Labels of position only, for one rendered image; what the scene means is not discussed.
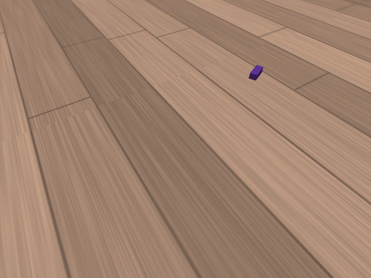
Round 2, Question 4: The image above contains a carton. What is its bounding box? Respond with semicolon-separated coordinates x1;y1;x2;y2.
249;65;263;81

